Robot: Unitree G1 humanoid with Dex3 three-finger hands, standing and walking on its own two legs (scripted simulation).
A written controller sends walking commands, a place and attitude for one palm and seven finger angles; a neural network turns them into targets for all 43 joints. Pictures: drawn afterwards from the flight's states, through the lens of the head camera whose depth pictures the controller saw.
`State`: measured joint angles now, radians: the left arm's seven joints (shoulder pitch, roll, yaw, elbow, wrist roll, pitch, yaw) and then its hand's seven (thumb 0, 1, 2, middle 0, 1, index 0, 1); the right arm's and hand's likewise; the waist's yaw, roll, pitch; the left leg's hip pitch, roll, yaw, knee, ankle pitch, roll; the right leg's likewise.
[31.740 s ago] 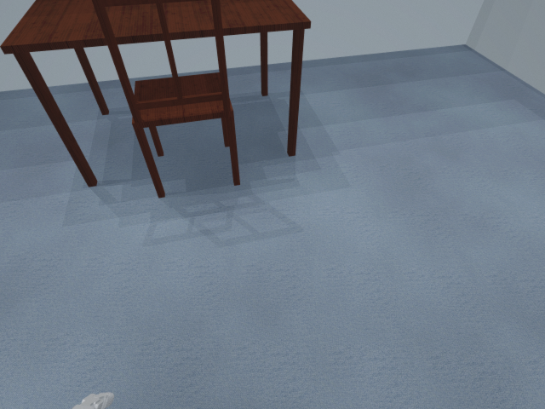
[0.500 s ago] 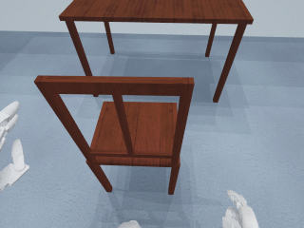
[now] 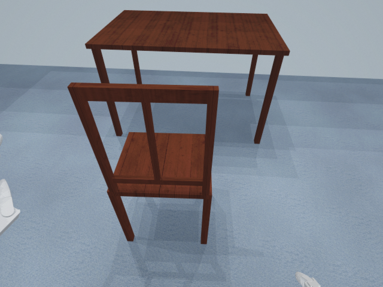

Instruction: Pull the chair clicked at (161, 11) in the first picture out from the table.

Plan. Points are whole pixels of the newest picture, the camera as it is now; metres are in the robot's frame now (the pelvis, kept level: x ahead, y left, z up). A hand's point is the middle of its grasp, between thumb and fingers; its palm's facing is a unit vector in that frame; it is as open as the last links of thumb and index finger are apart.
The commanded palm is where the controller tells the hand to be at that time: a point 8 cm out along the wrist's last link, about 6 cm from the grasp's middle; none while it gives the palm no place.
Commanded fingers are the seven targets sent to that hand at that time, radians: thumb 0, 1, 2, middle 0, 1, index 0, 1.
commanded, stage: stop stepping back and stand still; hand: left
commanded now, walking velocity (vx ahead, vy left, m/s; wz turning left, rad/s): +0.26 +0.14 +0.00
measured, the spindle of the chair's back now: (152, 145) +0.56 +0.18 -0.05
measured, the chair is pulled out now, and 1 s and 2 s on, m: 0.67 0.67 0.67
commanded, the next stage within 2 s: let the arm hang, fingers relaxed in 0.50 s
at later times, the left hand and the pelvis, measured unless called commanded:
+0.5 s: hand out of the picture +0.12 +0.30 +0.16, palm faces +0.52 -0.69 -0.50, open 7.4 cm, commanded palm +0.07 +0.32 +0.18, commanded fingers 0.00 0.90 0.90 -0.20 -0.30 -0.20 -0.30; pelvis -0.05 +0.01 +0.00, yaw +3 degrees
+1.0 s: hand out of the picture +0.00 +0.20 -0.16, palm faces +0.15 -0.97 -0.19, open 6.9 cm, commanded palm none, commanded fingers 0.00 0.90 0.90 -0.20 -0.30 -0.20 -0.30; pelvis -0.05 +0.02 +0.00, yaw +8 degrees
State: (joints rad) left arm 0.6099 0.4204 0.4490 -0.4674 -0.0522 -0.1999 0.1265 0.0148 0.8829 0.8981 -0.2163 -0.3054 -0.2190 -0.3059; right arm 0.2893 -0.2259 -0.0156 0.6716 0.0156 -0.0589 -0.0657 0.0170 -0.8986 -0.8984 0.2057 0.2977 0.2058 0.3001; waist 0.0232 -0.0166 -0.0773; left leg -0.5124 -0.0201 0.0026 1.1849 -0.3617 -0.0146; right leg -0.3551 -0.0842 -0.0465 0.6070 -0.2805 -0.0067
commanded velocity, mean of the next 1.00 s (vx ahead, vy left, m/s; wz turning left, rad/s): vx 0.06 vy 0.00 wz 0.00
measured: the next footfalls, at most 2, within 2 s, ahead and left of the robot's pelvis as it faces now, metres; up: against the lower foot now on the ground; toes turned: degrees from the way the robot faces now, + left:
left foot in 0.10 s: -0.07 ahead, +0.12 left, +0.00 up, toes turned +5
right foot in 0.34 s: +0.00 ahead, -0.09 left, +0.00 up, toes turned -2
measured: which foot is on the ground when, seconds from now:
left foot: up 0.00-0.08, down 0.10-0.36, up 0.38-0.58, down 0.60-1.00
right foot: down 0.00-0.14, up 0.16-0.32, down 0.34-0.60, up 0.62-0.84, down 0.86-1.00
